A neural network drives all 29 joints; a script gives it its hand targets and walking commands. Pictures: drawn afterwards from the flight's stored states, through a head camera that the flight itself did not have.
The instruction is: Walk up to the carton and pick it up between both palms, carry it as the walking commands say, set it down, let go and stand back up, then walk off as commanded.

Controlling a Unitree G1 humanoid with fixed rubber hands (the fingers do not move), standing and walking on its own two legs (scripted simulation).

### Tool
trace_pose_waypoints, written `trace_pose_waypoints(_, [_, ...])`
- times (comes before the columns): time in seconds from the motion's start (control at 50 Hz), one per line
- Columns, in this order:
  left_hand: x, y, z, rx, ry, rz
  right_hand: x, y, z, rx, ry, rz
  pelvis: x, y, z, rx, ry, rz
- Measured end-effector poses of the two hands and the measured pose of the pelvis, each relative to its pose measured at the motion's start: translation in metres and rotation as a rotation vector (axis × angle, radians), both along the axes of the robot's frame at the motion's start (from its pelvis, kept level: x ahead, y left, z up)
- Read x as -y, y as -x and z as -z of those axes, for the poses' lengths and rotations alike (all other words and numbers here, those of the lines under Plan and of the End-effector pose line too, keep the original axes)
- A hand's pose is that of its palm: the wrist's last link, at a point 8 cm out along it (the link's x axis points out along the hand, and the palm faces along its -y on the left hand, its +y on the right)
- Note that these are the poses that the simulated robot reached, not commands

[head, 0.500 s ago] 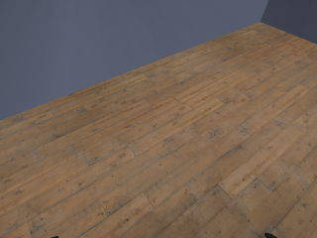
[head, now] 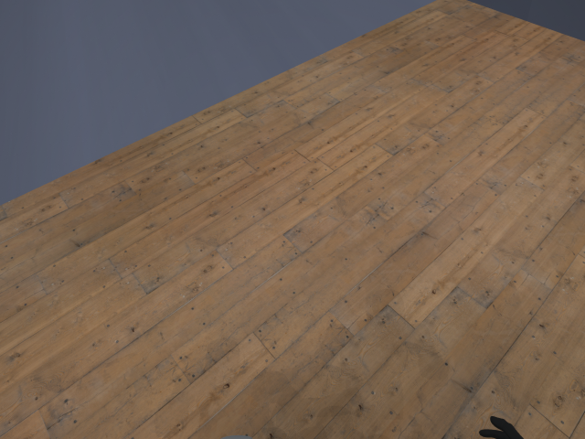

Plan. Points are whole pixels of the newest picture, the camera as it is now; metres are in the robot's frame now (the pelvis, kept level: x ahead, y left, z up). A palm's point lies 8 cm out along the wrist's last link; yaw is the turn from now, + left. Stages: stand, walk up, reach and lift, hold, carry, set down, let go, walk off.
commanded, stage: walk up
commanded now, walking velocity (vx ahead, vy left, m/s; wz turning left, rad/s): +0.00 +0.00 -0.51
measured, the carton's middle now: out of the picture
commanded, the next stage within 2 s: none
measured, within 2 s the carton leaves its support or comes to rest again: neither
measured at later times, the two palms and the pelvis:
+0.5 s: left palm (105, 426) +0.16 +0.28 -0.10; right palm out of the picture -0.03 -0.23 -0.09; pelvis -0.02 +0.04 +0.02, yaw -18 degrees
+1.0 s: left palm out of the picture +0.11 +0.19 -0.10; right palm out of the picture -0.09 -0.30 -0.11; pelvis -0.05 -0.01 +0.02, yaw -32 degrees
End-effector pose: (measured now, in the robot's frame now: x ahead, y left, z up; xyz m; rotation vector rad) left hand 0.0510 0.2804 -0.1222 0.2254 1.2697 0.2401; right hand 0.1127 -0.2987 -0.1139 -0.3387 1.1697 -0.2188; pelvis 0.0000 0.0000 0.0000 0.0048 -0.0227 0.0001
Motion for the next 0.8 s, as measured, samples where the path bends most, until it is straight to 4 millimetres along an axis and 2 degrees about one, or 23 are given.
trace_pose_waypoints(0.08, [0.011,0.010,0.001,-0.059,0.035,0.033,-0.024,0.016,-0.006,0.006,-0.045,0.032,-0.007,0.006,-0.011,-0.017,-0.012,0.059])
trace_pose_waypoints(0.16, [0.005,0.002,0.004,-0.066,0.059,0.077,-0.045,0.039,-0.010,0.003,-0.062,0.082,-0.022,0.012,-0.014,-0.028,-0.007,0.104])
trace_pose_waypoints(0.24, [-0.013,-0.023,0.014,-0.026,0.064,0.145,-0.063,0.070,-0.008,0.006,-0.042,0.146,-0.040,0.018,-0.007,-0.023,0.006,0.137])
trace_pose_waypoints(0.34, [-0.018,-0.063,-0.001,0.049,0.074,0.230,-0.078,0.113,-0.020,-0.028,-0.043,0.221,-0.049,0.020,-0.018,-0.014,0.028,0.208])
trace_pose_waypoints(0.44, [-0.014,-0.091,-0.014,0.082,0.068,0.314,-0.078,0.133,-0.025,0.001,-0.049,0.286,-0.049,0.020,-0.022,-0.027,0.041,0.275])
trace_pose_waypoints(0.52, [0.006,-0.108,-0.018,0.098,0.066,0.375,-0.071,0.147,-0.021,0.026,-0.059,0.332,-0.041,0.023,-0.020,-0.035,0.031,0.326])
trace_pose_waypoints(0.6, [0.041,-0.120,-0.021,0.112,0.061,0.454,-0.057,0.171,-0.007,0.020,-0.088,0.398,-0.027,0.032,-0.015,-0.044,0.009,0.376])
trace_pose_waypoints(0.66, [0.069,-0.123,-0.018,0.142,0.045,0.513,-0.043,0.195,0.011,0.007,-0.118,0.454,-0.012,0.041,-0.005,-0.042,-0.013,0.420])
trace_pose_waypoints(0.72, [0.091,-0.112,-0.020,0.130,0.043,0.554,-0.035,0.216,0.017,-0.031,-0.138,0.499,-0.004,0.048,-0.007,-0.026,-0.017,0.446])
trace_pose_waypoints(0.8, [0.100,-0.088,-0.022,0.061,0.029,0.557,-0.026,0.226,0.010,-0.039,-0.149,0.532,0.006,0.052,-0.016,-0.014,-0.048,0.479])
